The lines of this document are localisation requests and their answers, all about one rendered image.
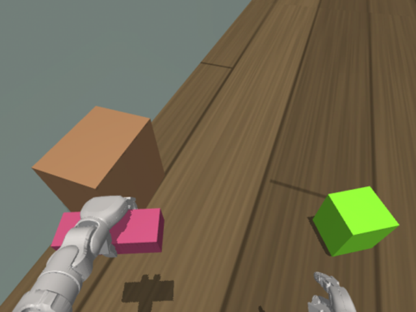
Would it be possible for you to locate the left robot hand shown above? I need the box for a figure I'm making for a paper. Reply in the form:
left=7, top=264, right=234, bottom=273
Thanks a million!
left=80, top=196, right=138, bottom=257

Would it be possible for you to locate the right robot hand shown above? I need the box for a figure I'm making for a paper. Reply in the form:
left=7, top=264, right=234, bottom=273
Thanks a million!
left=307, top=272, right=356, bottom=312

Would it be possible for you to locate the left robot arm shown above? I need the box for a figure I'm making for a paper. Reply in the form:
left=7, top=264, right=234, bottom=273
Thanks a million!
left=12, top=217, right=109, bottom=312

